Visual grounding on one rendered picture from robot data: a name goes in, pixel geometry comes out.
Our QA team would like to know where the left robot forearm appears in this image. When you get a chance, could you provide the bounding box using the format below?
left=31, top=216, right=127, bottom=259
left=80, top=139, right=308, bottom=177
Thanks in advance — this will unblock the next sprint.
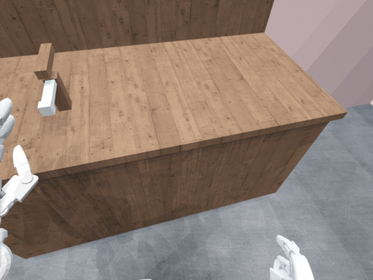
left=0, top=228, right=13, bottom=280

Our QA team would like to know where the right robot hand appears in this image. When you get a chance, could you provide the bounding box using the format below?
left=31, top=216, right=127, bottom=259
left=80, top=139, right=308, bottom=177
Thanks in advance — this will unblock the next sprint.
left=270, top=235, right=314, bottom=280

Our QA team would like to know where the tap lever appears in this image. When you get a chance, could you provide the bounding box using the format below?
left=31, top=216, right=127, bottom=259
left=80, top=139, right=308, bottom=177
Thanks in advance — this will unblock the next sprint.
left=37, top=79, right=57, bottom=116

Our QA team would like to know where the counter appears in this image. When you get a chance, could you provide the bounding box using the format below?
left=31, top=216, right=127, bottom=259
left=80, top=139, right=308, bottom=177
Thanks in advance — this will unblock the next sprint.
left=0, top=0, right=348, bottom=259

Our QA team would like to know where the left robot hand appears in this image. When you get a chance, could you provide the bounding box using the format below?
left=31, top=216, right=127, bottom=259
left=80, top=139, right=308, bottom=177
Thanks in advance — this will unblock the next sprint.
left=0, top=98, right=38, bottom=225

